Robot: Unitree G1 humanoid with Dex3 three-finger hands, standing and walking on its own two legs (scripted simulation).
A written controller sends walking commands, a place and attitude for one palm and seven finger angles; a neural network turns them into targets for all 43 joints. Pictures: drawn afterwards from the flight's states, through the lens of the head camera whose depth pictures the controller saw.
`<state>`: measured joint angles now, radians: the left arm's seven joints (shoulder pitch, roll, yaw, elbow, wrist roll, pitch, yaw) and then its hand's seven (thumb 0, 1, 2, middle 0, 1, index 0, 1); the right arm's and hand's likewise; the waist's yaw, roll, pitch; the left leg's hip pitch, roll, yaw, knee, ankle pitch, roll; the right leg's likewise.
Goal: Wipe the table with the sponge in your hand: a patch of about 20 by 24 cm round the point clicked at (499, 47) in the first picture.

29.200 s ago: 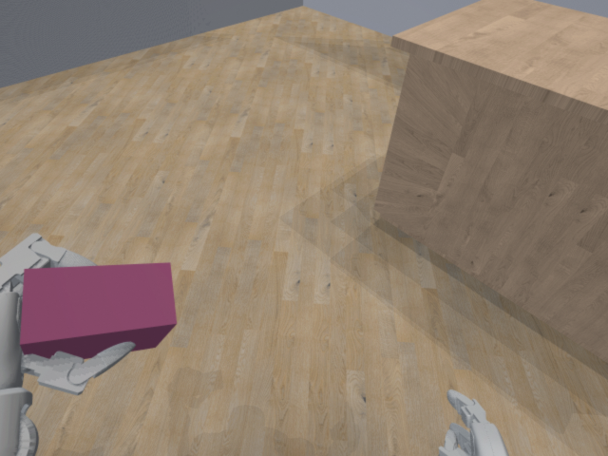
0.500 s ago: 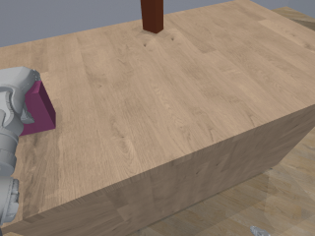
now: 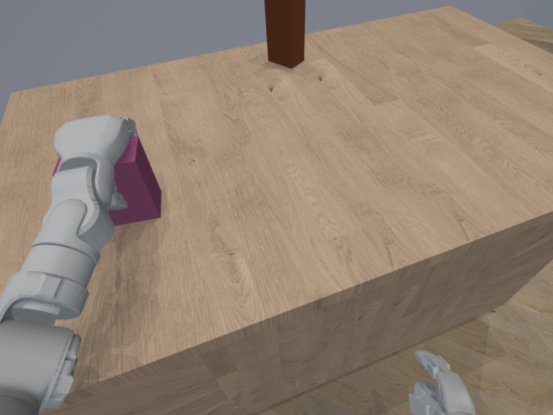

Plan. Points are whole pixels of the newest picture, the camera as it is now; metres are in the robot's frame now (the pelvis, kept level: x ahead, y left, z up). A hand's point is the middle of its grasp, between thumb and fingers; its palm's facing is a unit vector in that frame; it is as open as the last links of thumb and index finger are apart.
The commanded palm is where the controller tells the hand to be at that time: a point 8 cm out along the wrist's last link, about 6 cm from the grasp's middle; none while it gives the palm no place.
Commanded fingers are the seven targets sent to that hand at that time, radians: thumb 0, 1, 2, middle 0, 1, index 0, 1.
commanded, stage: slide across to the middle lane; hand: left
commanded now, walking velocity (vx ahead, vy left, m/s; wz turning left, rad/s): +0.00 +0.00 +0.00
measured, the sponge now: (119, 193) +0.40 +0.29 +0.10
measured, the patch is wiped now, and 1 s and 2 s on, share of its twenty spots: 0.40 0.45 0.65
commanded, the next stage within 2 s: wipe back along the middle lane in 0.14 s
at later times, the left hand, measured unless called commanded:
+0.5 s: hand (128, 172) +0.40 +0.26 +0.15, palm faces +0.04 -0.01 -1.00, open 10.1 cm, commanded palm +0.36 +0.25 +0.20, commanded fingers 0.00 0.10 1.30 -1.20 -1.60 -1.20 -1.60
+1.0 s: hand (132, 194) +0.36 +0.24 +0.15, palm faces +0.09 -0.04 -1.00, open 10.1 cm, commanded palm +0.31 +0.23 +0.18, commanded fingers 0.00 0.10 1.30 -1.20 -1.60 -1.20 -1.60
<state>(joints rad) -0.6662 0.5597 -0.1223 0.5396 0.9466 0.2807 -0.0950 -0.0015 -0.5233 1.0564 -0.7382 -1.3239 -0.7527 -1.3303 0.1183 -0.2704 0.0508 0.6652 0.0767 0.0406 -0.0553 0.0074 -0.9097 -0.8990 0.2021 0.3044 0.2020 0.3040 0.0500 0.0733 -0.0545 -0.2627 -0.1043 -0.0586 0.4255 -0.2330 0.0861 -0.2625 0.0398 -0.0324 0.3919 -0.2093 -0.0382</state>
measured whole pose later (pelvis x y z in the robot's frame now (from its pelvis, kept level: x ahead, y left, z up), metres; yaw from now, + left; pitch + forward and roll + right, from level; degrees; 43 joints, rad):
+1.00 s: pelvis +0.00 -0.02 +0.00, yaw -2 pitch +2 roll +0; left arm -0.38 0.51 -0.17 0.17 0.94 0.54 -0.08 0.00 -0.50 1.05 -0.71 -1.35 -0.72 -1.35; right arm 0.04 -0.28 0.08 0.63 0.09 0.11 -0.03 0.01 -0.91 -0.90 0.20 0.30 0.20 0.30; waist 0.07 0.09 -0.08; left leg -0.20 -0.07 -0.03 0.44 -0.27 0.06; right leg -0.22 0.07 0.00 0.43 -0.24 -0.06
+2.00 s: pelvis +0.00 -0.02 -0.01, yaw -3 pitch -1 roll +0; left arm -0.04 0.40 -0.19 -0.33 0.92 0.66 0.01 0.02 -0.47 1.05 -0.67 -1.37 -0.69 -1.36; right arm 0.00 -0.26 0.08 0.58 0.10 0.15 0.01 0.01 -0.91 -0.90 0.20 0.30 0.20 0.30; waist 0.12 0.11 -0.08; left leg -0.19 -0.07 -0.01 0.51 -0.31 0.06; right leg -0.22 0.08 0.01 0.51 -0.27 -0.07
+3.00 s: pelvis -0.02 -0.06 -0.01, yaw -3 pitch -4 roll +1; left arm -0.24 0.37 -0.32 -0.20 0.86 0.69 -0.03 -0.01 -0.49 1.05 -0.68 -1.36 -0.72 -1.34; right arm -0.03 -0.24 0.10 0.62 0.09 0.11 0.00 0.01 -0.91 -0.90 0.20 0.30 0.20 0.30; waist 0.11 0.10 -0.06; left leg -0.16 -0.05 -0.03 0.49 -0.27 0.02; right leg -0.19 0.10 -0.01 0.50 -0.24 -0.11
